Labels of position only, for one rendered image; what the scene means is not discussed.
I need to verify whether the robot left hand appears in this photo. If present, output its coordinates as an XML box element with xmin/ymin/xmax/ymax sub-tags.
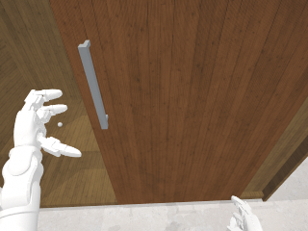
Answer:
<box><xmin>13</xmin><ymin>90</ymin><xmax>82</xmax><ymax>158</ymax></box>

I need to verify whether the robot right hand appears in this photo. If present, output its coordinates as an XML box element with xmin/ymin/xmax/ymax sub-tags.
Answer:
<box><xmin>226</xmin><ymin>195</ymin><xmax>263</xmax><ymax>231</ymax></box>

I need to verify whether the handle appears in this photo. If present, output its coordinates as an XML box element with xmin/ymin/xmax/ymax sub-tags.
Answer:
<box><xmin>78</xmin><ymin>39</ymin><xmax>109</xmax><ymax>130</ymax></box>

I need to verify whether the wardrobe door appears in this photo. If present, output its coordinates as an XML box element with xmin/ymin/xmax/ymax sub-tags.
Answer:
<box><xmin>48</xmin><ymin>0</ymin><xmax>308</xmax><ymax>205</ymax></box>
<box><xmin>244</xmin><ymin>96</ymin><xmax>308</xmax><ymax>193</ymax></box>

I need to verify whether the left robot forearm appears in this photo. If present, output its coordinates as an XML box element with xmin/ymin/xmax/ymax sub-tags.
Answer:
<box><xmin>0</xmin><ymin>145</ymin><xmax>44</xmax><ymax>231</ymax></box>

